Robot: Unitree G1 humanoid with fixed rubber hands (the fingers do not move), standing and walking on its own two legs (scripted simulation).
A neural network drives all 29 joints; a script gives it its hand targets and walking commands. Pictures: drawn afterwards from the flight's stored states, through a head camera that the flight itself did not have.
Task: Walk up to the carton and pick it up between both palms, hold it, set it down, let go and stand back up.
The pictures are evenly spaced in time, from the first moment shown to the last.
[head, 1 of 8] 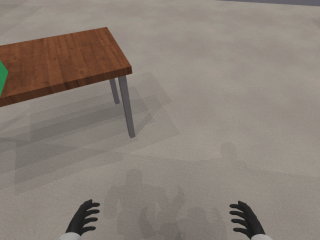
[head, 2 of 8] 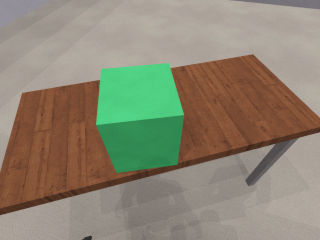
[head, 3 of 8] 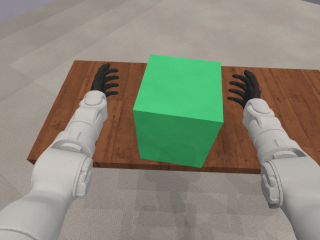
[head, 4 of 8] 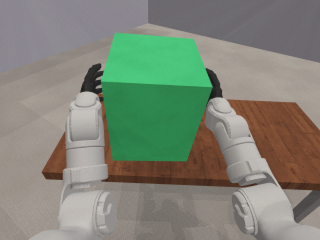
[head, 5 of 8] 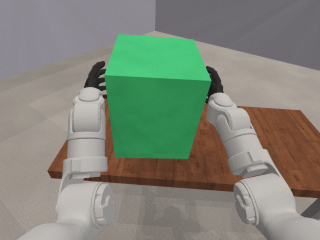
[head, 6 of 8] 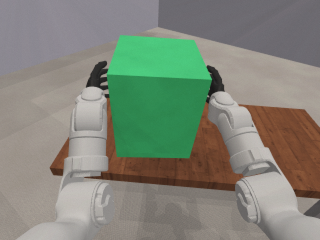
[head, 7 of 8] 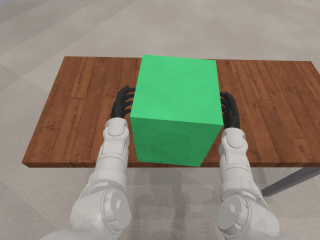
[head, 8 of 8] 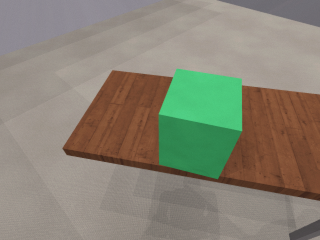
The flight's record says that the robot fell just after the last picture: no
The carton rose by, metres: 0.21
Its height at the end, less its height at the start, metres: +0.00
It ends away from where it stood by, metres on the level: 0.01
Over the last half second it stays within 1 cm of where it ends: yes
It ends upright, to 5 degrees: yes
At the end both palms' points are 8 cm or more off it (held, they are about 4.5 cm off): yes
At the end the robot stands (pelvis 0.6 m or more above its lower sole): yes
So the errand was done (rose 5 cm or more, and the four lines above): yes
